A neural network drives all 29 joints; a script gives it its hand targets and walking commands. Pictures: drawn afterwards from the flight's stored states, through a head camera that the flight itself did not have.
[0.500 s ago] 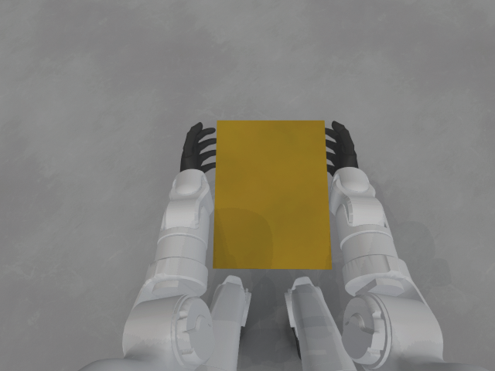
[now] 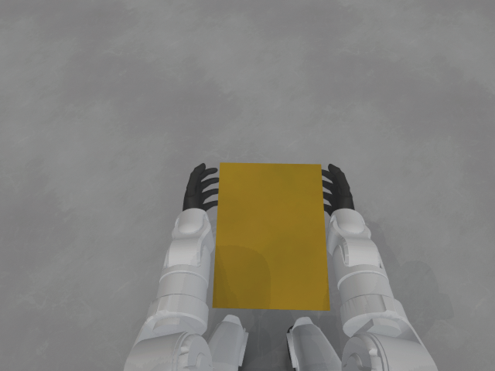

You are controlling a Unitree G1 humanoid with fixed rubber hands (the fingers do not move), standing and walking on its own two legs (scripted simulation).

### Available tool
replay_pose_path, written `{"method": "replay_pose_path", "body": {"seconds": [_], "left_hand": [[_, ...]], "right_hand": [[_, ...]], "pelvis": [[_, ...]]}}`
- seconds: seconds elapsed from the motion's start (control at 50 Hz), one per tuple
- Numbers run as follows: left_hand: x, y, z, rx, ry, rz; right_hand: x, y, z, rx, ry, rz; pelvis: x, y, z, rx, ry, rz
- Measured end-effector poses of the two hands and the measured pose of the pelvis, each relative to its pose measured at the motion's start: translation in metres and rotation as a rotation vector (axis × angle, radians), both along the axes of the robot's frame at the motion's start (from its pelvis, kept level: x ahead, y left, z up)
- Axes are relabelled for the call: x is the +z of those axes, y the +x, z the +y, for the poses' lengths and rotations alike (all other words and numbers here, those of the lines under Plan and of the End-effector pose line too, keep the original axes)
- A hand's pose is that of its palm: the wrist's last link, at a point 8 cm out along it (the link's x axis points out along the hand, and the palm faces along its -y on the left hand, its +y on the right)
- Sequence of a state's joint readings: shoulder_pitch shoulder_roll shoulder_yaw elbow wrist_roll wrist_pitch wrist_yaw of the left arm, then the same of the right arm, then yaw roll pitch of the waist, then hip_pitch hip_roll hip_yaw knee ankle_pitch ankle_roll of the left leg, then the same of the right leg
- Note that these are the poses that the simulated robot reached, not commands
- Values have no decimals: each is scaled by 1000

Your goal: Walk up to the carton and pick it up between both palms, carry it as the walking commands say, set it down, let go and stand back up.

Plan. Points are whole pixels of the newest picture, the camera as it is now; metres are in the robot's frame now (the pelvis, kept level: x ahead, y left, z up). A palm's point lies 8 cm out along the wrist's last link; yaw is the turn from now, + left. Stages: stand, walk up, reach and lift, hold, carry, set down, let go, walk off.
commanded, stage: reach and lift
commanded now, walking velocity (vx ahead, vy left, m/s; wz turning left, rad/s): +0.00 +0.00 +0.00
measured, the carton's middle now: (265, 242) +0.33 +0.01 -0.13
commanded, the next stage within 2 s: none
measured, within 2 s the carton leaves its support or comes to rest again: neither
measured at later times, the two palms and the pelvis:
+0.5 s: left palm (183, 205) +0.35 +0.13 +0.03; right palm (353, 208) +0.35 -0.12 +0.02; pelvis +0.01 +0.00 +0.04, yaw +0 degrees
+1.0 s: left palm (166, 199) +0.33 +0.13 +0.10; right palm (372, 204) +0.33 -0.11 +0.10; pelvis +0.01 +0.00 +0.06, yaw +0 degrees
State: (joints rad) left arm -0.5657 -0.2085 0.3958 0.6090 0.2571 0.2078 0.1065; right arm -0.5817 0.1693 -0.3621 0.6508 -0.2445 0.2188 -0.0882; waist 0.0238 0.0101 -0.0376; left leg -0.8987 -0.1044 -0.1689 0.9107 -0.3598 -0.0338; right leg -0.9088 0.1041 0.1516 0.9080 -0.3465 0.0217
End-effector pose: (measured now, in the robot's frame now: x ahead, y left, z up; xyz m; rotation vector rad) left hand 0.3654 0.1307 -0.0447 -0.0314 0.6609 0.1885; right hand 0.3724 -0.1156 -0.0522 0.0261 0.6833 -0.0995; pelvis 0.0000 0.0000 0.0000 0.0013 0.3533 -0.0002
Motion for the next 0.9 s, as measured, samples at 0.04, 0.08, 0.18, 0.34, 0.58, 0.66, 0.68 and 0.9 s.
{"method": "replay_pose_path", "body": {"seconds": [0.04,0.08,0.18,0.34,0.58,0.66,0.68,0.9], "left_hand": [[6,-2,0,0,1,-1],[12,-4,1,-1,2,-1],[26,-9,1,-2,3,-3],[49,-17,2,-6,2,-5],[87,-22,1,-37,21,-8],[99,-24,1,-44,25,-8],[102,-24,1,-45,26,-9],[134,-33,1,-53,31,-13]], "right_hand": [[6,-2,0,1,0,-1],[12,-4,1,1,0,-2],[27,-8,1,2,-1,-3],[50,-17,1,-1,-2,-6],[87,-26,0,-4,-19,-9],[99,-29,0,-2,-27,-10],[102,-30,0,-1,-29,-11],[135,-39,1,13,-54,-17]], "pelvis": [[4,1,0,-1,1,-15],[9,1,0,-1,1,-30],[19,2,1,-2,1,-70],[33,5,1,-1,1,-139],[49,10,2,4,2,-251],[52,12,2,5,0,-286],[53,12,2,5,0,-295],[57,13,2,9,-3,-397]]}}
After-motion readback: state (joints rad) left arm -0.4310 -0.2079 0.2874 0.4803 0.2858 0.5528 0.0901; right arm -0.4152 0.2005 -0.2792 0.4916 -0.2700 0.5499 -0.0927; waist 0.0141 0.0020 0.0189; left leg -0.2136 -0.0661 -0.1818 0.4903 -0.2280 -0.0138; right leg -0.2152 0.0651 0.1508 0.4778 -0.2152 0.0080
